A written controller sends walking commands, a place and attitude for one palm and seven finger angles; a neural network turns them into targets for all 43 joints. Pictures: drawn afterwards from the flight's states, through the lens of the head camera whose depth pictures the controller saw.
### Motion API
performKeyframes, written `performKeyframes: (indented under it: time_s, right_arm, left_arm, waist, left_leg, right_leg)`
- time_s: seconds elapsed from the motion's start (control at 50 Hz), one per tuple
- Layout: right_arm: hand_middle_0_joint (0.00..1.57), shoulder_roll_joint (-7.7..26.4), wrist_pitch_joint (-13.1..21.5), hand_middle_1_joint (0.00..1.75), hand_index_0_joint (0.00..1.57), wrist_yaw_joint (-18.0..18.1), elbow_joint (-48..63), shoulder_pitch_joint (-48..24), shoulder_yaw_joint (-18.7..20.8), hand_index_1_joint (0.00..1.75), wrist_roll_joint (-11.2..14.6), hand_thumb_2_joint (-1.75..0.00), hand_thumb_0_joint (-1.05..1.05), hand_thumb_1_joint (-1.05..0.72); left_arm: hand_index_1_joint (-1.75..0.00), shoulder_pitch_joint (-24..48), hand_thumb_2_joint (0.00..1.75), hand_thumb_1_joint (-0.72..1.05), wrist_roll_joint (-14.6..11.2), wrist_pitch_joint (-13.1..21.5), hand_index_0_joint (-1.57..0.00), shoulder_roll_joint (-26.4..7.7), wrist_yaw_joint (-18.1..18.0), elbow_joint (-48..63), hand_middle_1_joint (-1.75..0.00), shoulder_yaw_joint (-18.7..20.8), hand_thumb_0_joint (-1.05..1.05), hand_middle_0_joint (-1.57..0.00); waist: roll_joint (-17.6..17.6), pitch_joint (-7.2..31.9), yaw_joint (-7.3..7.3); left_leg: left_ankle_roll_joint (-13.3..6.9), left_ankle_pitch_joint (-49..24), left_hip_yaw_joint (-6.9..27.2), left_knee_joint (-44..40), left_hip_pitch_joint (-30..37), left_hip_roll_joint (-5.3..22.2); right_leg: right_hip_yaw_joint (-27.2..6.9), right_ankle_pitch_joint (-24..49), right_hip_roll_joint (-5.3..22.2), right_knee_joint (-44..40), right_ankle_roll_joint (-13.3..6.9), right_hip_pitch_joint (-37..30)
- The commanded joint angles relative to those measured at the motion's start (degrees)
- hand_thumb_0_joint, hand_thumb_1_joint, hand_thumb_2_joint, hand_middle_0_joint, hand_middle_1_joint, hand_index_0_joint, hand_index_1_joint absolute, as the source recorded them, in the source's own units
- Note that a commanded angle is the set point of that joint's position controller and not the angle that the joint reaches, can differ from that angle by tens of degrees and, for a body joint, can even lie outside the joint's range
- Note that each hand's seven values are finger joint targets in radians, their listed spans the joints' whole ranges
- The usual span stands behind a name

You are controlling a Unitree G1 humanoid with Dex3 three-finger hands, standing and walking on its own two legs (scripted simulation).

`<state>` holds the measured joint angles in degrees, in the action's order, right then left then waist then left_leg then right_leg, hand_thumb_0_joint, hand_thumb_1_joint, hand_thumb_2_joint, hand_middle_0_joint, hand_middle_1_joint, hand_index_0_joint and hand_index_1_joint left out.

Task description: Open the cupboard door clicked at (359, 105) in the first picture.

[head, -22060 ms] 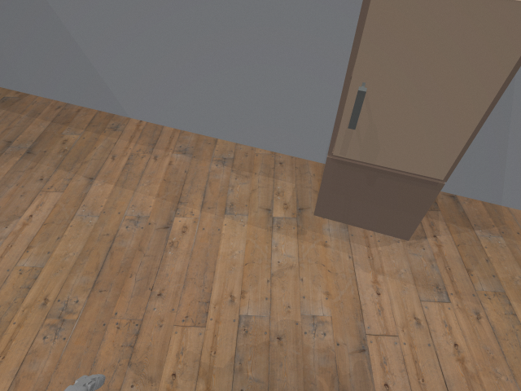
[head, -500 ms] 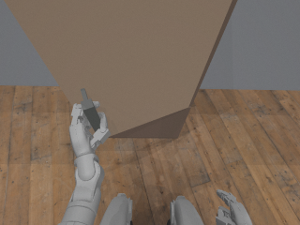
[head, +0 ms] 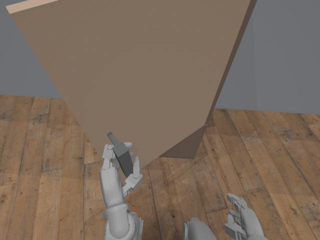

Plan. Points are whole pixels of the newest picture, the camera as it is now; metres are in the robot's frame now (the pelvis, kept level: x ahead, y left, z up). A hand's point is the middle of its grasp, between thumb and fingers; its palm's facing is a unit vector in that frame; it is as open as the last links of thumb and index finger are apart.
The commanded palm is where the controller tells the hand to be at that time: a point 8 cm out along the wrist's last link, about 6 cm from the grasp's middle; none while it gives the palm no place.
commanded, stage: open thumb and fingers to let go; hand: left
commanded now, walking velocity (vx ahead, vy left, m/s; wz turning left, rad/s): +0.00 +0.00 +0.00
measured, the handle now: (120, 155) +0.32 +0.12 +0.02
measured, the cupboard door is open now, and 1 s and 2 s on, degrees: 41 41 43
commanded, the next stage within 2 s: slide the hand sideways off the handle in 0.80 s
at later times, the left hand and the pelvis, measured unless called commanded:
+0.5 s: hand (136, 172) +0.28 +0.08 +0.01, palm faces +0.35 -0.94 -0.02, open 12.5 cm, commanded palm +0.23 +0.12 +0.01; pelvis -0.01 +0.00 -0.01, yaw +0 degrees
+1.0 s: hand (133, 181) +0.26 +0.08 +0.01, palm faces +0.14 -0.99 -0.07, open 15.2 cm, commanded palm +0.22 +0.11 +0.01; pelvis -0.02 +0.01 -0.01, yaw +0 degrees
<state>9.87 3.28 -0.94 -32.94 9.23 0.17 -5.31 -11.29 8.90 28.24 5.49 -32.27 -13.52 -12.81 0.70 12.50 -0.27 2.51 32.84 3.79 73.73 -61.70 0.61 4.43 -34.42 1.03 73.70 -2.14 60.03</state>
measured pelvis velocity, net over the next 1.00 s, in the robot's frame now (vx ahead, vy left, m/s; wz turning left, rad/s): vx -0.02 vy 0.01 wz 0.00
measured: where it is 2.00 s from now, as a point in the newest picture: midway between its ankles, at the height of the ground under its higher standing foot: outside the picture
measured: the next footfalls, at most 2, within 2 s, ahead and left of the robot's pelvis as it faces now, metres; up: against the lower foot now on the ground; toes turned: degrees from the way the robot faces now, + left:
none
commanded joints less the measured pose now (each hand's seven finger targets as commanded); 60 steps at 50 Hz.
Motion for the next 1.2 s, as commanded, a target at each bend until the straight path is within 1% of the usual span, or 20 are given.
performKeyframes:
  time_s: [0.0,0.12,0.28,0.36,0.4,0.48,0.52,0.68,0.76,0.88,0.9,0.92,0.94,0.96,1.0,1.04,1.08,1.1,1.12,1.18]
  right_arm:
    - [0.2,4.9,3.2,0.3,0.2,0.7,6.9,-3.5,1.5,0.3,0.1,-0.9,0.0,-0.9]
    - [0.2,5.0,3.2,0.3,0.2,1.0,7.8,-2.2,2.1,0.3,0.3,-0.9,0.0,-0.9]
    - [0.2,5.1,3.2,0.3,0.2,1.3,7.4,-2.0,1.9,0.3,0.5,-0.9,0.0,-0.9]
    - [0.2,5.2,3.6,0.3,0.2,1.1,7.3,-2.7,1.8,0.3,0.4,-0.9,0.0,-0.9]
    - [0.2,5.3,3.8,0.3,0.2,1.0,7.2,-2.8,1.8,0.3,0.3,-0.9,0.0,-0.9]
    - [0.2,5.2,3.9,0.3,0.2,1.1,7.4,-2.5,2.0,0.3,0.3,-0.9,0.0,-0.9]
    - [0.2,5.3,3.7,0.3,0.2,1.1,7.9,-2.4,2.0,0.3,0.3,-0.9,0.0,-0.9]
    - [0.2,5.3,3.7,0.3,0.2,0.9,7.8,-2.3,1.8,0.3,0.4,-0.9,0.0,-0.9]
    - [0.2,5.1,3.8,0.3,0.2,0.9,7.9,-3.1,1.6,0.3,0.3,-0.9,0.0,-0.9]
    - [0.2,5.2,3.9,0.3,0.2,0.7,8.0,-3.5,1.4,0.3,0.4,-0.9,0.0,-0.9]
    - [0.2,8.2,3.3,0.3,0.2,0.4,7.8,0.0,2.0,0.3,1.2,-0.9,0.0,-0.9]
    - [0.2,7.6,2.5,0.3,0.2,0.6,8.9,-0.1,2.5,0.3,1.3,-0.9,0.0,-0.9]
    - [0.2,7.4,2.3,0.3,0.2,0.8,9.5,-0.7,2.5,0.3,1.6,-0.9,0.0,-0.9]
    - [0.2,7.5,2.3,0.3,0.2,1.0,10.0,-1.2,2.4,0.3,1.9,-0.9,0.0,-0.9]
    - [0.2,7.5,2.7,0.3,0.2,1.0,11.8,-1.6,2.4,0.3,2.9,-0.9,0.0,-0.9]
    - [0.2,7.5,2.7,0.3,0.2,1.1,13.4,-2.1,2.1,0.3,4.1,-0.9,0.0,-0.9]
    - [0.2,7.9,2.7,0.3,0.2,1.3,14.8,-2.0,2.1,0.3,4.6,-0.9,0.0,-0.9]
    - [0.2,8.0,2.5,0.3,0.2,1.4,15.3,-1.8,2.2,0.3,4.7,-0.9,0.0,-0.9]
    - [0.2,8.1,2.5,0.3,0.2,1.2,16.1,-2.0,2.1,0.3,4.6,-0.9,0.0,-0.9]
    - [0.2,7.8,1.6,0.3,0.2,0.7,16.8,-1.1,2.3,0.3,4.1,-0.9,0.0,-0.9]
  left_arm:
    - [-1.34,10.9,0.84,0.76,1.4,2.9,-0.39,3.2,-1.1,6.7,-1.34,0.4,0.0,-0.39]
    - [-1.29,10.1,0.66,0.34,-0.2,2.4,-0.36,2.0,-0.3,9.7,-1.29,1.4,0.0,-0.36]
    - [-1.23,9.9,0.42,-0.22,-0.7,2.0,-0.32,2.3,0.2,10.3,-1.23,0.7,0.0,-0.32]
    - [-1.2,11.5,0.3,-0.5,0.1,2.7,-0.3,3.0,0.0,10.2,-1.2,-0.3,0.0,-0.3]
    - [-1.2,12.3,0.3,-0.5,0.2,2.9,-0.3,3.0,-0.2,9.9,-1.2,-0.3,0.0,-0.3]
    - [-1.0,12.0,0.3,-0.5,0.1,2.7,-0.27,2.2,-0.9,9.9,-1.0,1.0,0.0,-0.27]
    - [-0.9,10.3,0.3,-0.5,0.0,2.2,-0.25,1.7,-1.0,10.6,-0.9,1.7,0.0,-0.25]
    - [-0.5,10.9,0.3,-0.5,0.3,0.9,-0.18,4.2,-1.3,11.4,-0.5,-0.9,0.0,-0.18]
    - [-0.3,10.0,0.3,-0.5,0.4,0.6,-0.15,4.4,-1.8,11.6,-0.3,-0.6,0.0,-0.15]
    - [-0.3,11.6,0.3,-0.5,0.4,-0.1,-0.15,5.6,-2.1,11.2,-0.3,-1.2,0.0,-0.15]
    - [-0.3,11.6,0.3,-0.5,6.2,2.1,-0.15,-2.2,8.9,13.2,-0.3,-11.8,0.0,-0.15]
    - [-0.3,14.9,0.3,-0.5,3.7,4.4,-0.15,-6.0,15.1,17.5,-0.3,-7.6,0.0,-0.15]
    - [-0.3,13.7,0.3,-0.5,2.7,5.5,-0.15,-7.3,19.0,17.2,-0.3,-7.1,0.0,-0.15]
    - [-0.3,14.1,0.3,-0.5,1.4,6.3,-0.15,-8.1,22.1,18.0,-0.3,-6.9,0.0,-0.15]
    - [-0.3,12.6,0.3,-0.5,-2.8,7.2,-0.15,-6.0,28.8,20.3,-0.3,-9.3,0.0,-0.15]
    - [-0.3,9.0,0.3,-0.5,-8.9,5.8,-0.15,-2.8,31.6,19.5,-0.3,-8.7,0.0,-0.15]
    - [-0.3,6.0,0.3,-0.5,-13.3,3.6,-0.15,-2.5,31.6,20.4,-0.3,-5.6,0.0,-0.15]
    - [-0.3,4.6,0.3,-0.5,-13.8,2.8,-0.15,-2.7,30.8,20.9,-0.3,-4.6,0.0,-0.15]
    - [-0.3,2.1,0.3,-0.5,-13.7,2.2,-0.15,-3.6,29.8,21.3,-0.3,-3.3,0.0,-0.15]
    - [-0.3,-0.4,0.3,-0.5,-10.7,2.0,-0.15,-5.1,26.6,23.2,-0.3,-2.4,0.0,-0.15]
  waist:
    - [-4.5,12.1,-1.87]
    - [-5.4,18.7,-0.69]
    - [-7.5,15.4,-1.79]
    - [-5.0,14.4,-1.62]
    - [-4.7,14.5,-1.5]
    - [-5.5,16.6,-1.02]
    - [-3.5,17.2,0.09]
    - [-4.1,15.2,-1.18]
    - [-3.3,15.8,-0.55]
    - [-3.7,14.4,-0.75]
    - [-4.0,12.5,-6.56]
    - [-1.2,16.3,-4.15]
    - [-1.2,17.8,-3.13]
    - [-0.4,17.2,-3.45]
    - [-0.3,16.7,-4.01]
    - [-0.9,14.3,-3.04]
    - [-2.8,14.5,-1.99]
    - [-4.2,14.7,-1.62]
    - [-2.6,15.1,-0.57]
    - [-4.9,14.7,-0.72]
  left_leg:
    - [-2.6,-9.7,-2.2,-6.0,6.2,-2.5]
    - [-2.7,-13.0,-2.6,-6.0,7.2,-2.6]
    - [-2.7,-12.4,-2.2,-5.9,6.5,-2.3]
    - [-2.7,-10.9,-2.1,-6.1,6.7,-2.3]
    - [-2.7,-9.6,-2.1,-6.1,6.5,-2.3]
    - [-2.7,-10.6,-2.3,-6.1,6.7,-2.4]
    - [-2.6,-11.7,-2.2,-6.7,7.1,-2.4]
    - [-2.5,-11.6,-1.8,-7.3,8.4,-2.1]
    - [-2.4,-12.1,-1.7,-7.3,8.7,-2.1]
    - [-2.3,-10.1,-1.4,-7.5,8.3,-2.2]
    - [-3.1,-10.0,-1.8,-5.6,9.2,-1.8]
    - [-3.4,-11.8,-1.7,-5.1,9.2,-1.9]
    - [-3.7,-11.9,-2.1,-4.9,9.2,-2.1]
    - [-3.7,-11.3,-1.8,-4.8,9.2,-2.0]
    - [-3.8,-10.2,-1.4,-4.5,9.7,-2.0]
    - [-3.6,-8.4,-0.9,-6.1,9.9,-2.0]
    - [-3.4,-7.1,-0.5,-6.9,9.7,-2.0]
    - [-3.4,-7.9,-0.3,-7.2,9.7,-1.9]
    - [-3.3,-8.8,-0.2,-7.4,9.6,-2.1]
    - [-3.2,-9.8,-0.5,-6.6,8.5,-1.9]
  right_leg:
    - [-3.4,14.4,-0.2,-12.7,0.9,-9.1]
    - [-4.1,19.8,0.1,-12.4,1.2,-14.5]
    - [-4.2,19.9,0.2,-12.7,1.6,-13.6]
    - [-3.5,15.9,0.0,-12.4,1.1,-10.8]
    - [-3.4,13.7,-0.1,-12.4,1.0,-10.0]
    - [-3.6,15.0,-0.1,-12.2,1.0,-11.4]
    - [-3.1,15.7,-0.3,-11.8,0.6,-12.0]
    - [-1.7,15.0,-0.7,-11.5,0.5,-9.9]
    - [-1.3,14.9,-0.8,-10.8,0.4,-9.3]
    - [-0.8,11.8,-1.0,-10.7,0.3,-7.5]
    - [-2.6,13.9,0.1,-10.6,0.4,-4.9]
    - [-2.9,16.4,0.5,-9.1,-0.4,-7.1]
    - [-3.6,17.7,0.5,-8.7,-0.4,-8.7]
    - [-3.6,17.2,0.5,-8.5,-0.5,-8.0]
    - [-3.3,15.0,0.3,-8.2,-0.5,-6.2]
    - [-2.2,11.6,-0.3,-8.9,-0.6,-5.5]
    - [-1.5,9.8,-0.8,-9.2,-0.4,-6.1]
    - [-1.3,10.3,-0.9,-8.8,-0.3,-6.6]
    - [-0.9,10.5,-0.9,-8.0,-0.5,-6.4]
    - [-1.0,11.3,-0.7,-6.7,-0.1,-5.5]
